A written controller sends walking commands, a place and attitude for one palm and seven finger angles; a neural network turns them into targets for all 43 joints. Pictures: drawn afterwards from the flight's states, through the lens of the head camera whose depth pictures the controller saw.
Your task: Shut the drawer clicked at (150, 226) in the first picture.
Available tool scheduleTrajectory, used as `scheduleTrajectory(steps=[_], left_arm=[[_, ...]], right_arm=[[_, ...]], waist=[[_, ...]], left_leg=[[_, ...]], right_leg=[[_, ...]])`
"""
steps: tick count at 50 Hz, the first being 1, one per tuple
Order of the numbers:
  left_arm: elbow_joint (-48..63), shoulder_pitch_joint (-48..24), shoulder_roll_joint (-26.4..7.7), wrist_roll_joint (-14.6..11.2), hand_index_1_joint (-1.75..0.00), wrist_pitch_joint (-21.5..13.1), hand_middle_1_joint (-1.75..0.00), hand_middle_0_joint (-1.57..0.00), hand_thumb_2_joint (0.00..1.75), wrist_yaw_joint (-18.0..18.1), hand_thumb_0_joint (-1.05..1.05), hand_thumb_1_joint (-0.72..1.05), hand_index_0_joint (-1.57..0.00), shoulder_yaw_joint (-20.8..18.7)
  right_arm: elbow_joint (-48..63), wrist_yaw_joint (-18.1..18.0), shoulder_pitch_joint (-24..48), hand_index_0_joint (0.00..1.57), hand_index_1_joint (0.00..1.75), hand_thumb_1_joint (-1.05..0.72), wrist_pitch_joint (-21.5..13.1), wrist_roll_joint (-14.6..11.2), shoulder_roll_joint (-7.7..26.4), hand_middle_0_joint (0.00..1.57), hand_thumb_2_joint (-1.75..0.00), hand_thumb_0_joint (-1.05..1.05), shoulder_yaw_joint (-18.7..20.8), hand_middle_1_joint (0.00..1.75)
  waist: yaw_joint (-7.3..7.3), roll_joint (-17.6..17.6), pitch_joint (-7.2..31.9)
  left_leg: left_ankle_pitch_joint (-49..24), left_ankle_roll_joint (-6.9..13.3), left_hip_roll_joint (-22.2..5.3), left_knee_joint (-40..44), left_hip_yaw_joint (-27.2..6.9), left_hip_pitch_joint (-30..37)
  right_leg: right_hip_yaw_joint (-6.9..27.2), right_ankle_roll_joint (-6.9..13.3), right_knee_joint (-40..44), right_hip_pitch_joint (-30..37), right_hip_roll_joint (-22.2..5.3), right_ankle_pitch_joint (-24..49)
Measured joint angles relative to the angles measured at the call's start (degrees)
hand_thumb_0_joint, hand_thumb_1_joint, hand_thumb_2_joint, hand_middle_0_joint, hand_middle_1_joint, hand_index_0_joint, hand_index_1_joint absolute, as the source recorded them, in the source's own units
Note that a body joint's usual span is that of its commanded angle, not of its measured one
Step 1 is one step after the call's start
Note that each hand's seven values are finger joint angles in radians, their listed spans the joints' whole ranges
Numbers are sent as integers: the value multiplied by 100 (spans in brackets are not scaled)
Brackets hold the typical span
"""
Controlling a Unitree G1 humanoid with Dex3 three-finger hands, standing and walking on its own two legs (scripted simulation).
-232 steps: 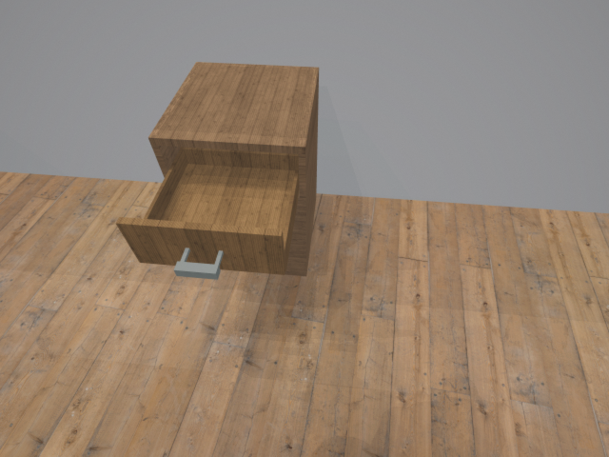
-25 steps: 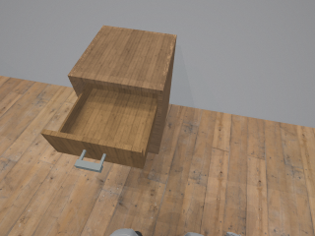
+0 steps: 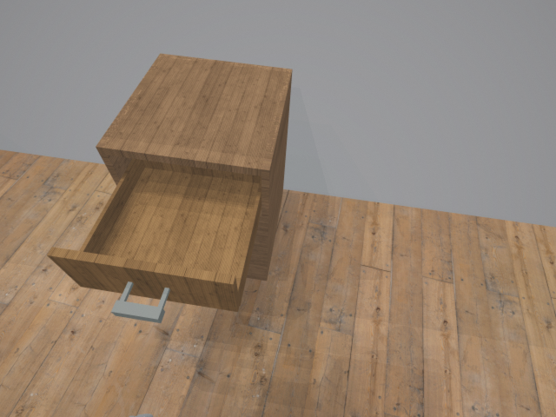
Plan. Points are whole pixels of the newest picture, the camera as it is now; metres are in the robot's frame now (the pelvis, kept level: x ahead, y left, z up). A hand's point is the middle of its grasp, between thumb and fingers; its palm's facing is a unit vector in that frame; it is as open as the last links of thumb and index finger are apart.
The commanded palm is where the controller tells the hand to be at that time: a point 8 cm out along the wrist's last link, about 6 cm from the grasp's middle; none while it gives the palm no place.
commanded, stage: come to a stop and stand still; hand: left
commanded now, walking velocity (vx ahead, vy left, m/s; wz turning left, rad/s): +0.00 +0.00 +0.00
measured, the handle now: (143, 300) +0.35 +0.31 -0.24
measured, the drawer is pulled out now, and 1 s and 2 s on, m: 0.29 0.29 0.29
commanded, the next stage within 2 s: look again from close up in 1.12 s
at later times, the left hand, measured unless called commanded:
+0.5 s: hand out of the picture -0.01 +0.17 -0.17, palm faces +0.02 -0.98 -0.20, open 7.3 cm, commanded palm none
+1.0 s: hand out of the picture -0.02 +0.17 -0.17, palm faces +0.00 -0.99 -0.17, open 7.4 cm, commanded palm none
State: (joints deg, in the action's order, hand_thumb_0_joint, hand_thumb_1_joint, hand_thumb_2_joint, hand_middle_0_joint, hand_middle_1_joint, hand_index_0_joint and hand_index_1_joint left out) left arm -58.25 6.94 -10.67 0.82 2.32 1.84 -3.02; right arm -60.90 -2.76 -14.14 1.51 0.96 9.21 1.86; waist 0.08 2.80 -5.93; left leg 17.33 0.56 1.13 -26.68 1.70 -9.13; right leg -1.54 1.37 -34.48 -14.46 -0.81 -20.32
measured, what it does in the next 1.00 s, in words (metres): stands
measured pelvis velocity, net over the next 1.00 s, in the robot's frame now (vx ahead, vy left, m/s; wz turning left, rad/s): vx -0.01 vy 0.01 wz -0.02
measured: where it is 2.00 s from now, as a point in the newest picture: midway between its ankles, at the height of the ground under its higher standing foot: outside the picture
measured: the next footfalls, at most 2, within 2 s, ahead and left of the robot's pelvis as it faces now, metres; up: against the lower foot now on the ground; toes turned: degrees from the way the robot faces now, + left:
none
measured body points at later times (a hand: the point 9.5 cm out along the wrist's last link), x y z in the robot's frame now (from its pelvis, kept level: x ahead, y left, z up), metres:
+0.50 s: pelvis -0.03 -0.01 +0.00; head -0.04 -0.01 +0.45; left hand -0.01 +0.22 -0.15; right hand +0.02 -0.24 -0.15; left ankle -0.03 +0.11 -0.74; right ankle -0.03 -0.10 -0.74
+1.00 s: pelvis -0.01 +0.01 +0.00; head -0.01 +0.01 +0.45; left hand -0.02 +0.22 -0.16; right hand -0.03 -0.20 -0.16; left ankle -0.03 +0.11 -0.74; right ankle -0.03 -0.10 -0.74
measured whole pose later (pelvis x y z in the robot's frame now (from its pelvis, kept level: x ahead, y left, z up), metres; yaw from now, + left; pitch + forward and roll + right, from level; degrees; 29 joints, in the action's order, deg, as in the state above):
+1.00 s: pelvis -0.01 +0.01 +0.00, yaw -1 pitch -1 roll +0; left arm -63.8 18.0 -7.8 0.9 -0.7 1.7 1.1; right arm -64.6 -1.5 -18.1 -1.2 0.2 7.6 -1.2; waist 0.2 0.5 -0.8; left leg 15.0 1.3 0.8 -25.7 2.5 -9.8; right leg -0.1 0.3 -26.9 -10.7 -0.2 -15.3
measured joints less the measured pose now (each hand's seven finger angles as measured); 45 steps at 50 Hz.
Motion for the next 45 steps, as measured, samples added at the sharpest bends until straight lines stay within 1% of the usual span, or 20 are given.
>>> scheduleTrajectory(steps=[2,4,7,11,12,14,16,18,19,22,27,36,45], left_arm=[[-63,32,3,-5,-30,3,-30,-20,90,-24,0,91,-20,11],[-161,77,44,1,-30,-42,-30,-20,90,-30,0,91,-20,21],[-313,209,102,-5,-30,-111,-30,-20,90,-44,0,91,-20,80],[-505,381,150,-15,-30,-154,-30,-20,90,-37,0,91,-20,123],[-505,441,173,-1,-30,-198,-30,-20,90,9,0,91,-20,147],[-391,614,219,23,-30,-322,-30,-20,90,86,0,91,-20,193],[-299,759,247,45,-30,-387,-30,-20,90,106,0,91,-20,242],[-250,863,250,51,-30,-376,-30,-21,90,100,1,91,-20,283],[-241,892,249,46,-30,-356,-30,-21,90,84,1,92,-20,303],[-243,952,211,28,-30,-271,-30,-21,90,45,1,92,-20,322],[-184,1054,173,40,-30,-242,-30,-21,90,-17,1,92,-20,351],[-266,1157,131,29,-30,-248,-30,-20,90,-49,1,91,-20,367],[-474,1152,222,7,-30,-289,-30,-20,90,-29,0,91,-20,399]], right_arm=[[-14,-11,-17,20,30,-91,-16,-3,-63,20,-90,0,-31,30],[-54,3,45,20,30,-91,-14,-29,-95,20,-90,1,-42,30],[-91,-8,115,20,30,-93,-6,-42,-70,20,-90,1,-20,30],[-160,38,102,20,30,-93,-44,-51,-15,20,-90,1,-35,30],[-151,67,90,20,30,-93,-48,-67,10,20,-90,1,-40,30],[-4,116,74,20,30,-93,-35,-76,69,20,-90,1,-39,30],[145,130,80,20,30,-93,-39,-80,113,20,-90,1,-34,30],[252,136,79,20,30,-92,-70,-83,138,20,-90,1,-31,30],[285,140,69,20,30,-92,-98,-77,147,20,-90,1,-32,30],[293,158,14,20,30,-92,-132,-39,94,20,-90,1,-87,30],[275,171,-130,20,30,-93,-143,-3,70,20,-90,0,-152,30],[3,185,-431,20,30,-92,-188,-19,-20,20,-90,1,-264,30],[-299,148,-482,20,30,-91,-247,-61,-122,20,-90,1,-305,30]], waist=[[17,-27,26],[30,-170,18],[-32,-345,59],[-59,-417,182],[-42,-446,231],[-13,-487,287],[-26,-502,326],[-67,-516,366],[-82,-529,383],[-36,-407,476],[16,-325,612],[17,-239,558],[12,-239,499]], left_leg=[[-33,-21,15,36,4,13],[-25,-72,-71,8,-7,8],[-108,-137,-155,145,-35,63],[-228,-194,-216,350,-54,177],[-238,-188,-264,200,-31,89],[92,-104,-300,-349,-86,-167],[324,-57,-311,-645,-104,-324],[188,-47,-314,-510,-116,-316],[-49,-64,-322,-403,-138,-287],[-84,-114,-258,-426,-96,-252],[-172,-54,-187,-235,-22,-285],[-322,31,-84,18,45,-301],[-273,69,-42,83,73,-163]], right_leg=[[59,-1,196,176,-28,199],[51,4,447,307,59,204],[20,56,651,390,145,332],[-1,110,852,503,209,446],[-11,112,884,489,243,475],[2,126,832,413,305,502],[-1,154,739,365,330,483],[-45,155,615,341,344,432],[-75,144,533,326,353,393],[-35,94,445,329,283,359],[37,33,577,250,214,497],[105,-54,716,173,115,600],[135,-97,757,295,76,545]])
